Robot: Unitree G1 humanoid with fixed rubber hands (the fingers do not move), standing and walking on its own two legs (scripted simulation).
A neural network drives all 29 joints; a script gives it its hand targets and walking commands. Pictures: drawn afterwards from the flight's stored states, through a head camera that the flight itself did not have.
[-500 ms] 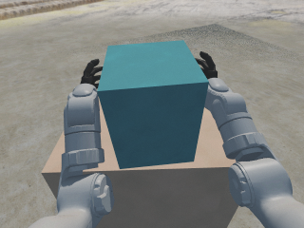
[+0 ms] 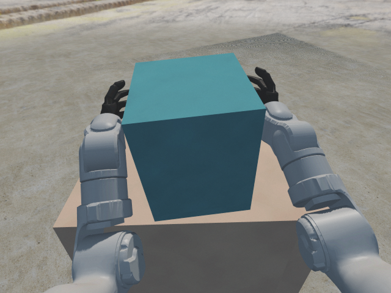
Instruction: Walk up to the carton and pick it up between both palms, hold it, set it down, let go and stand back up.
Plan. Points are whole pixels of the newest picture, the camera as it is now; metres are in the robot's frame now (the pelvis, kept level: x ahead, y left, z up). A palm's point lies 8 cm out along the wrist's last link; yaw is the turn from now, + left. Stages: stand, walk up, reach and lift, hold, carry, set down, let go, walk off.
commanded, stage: hold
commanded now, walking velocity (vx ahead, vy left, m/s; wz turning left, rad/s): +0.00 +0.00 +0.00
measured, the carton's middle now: (193, 137) +0.37 +0.00 +0.21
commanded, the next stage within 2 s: none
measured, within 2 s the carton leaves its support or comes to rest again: neither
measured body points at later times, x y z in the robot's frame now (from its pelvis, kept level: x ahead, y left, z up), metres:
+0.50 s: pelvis -0.01 +0.00 +0.00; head -0.09 +0.02 +0.44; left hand +0.37 +0.15 +0.26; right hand +0.37 -0.14 +0.28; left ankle +0.01 +0.12 -0.75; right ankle +0.01 -0.11 -0.75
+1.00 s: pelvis +0.00 +0.00 +0.00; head -0.09 +0.01 +0.44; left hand +0.37 +0.15 +0.26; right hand +0.38 -0.15 +0.27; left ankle +0.01 +0.12 -0.75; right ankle +0.01 -0.11 -0.75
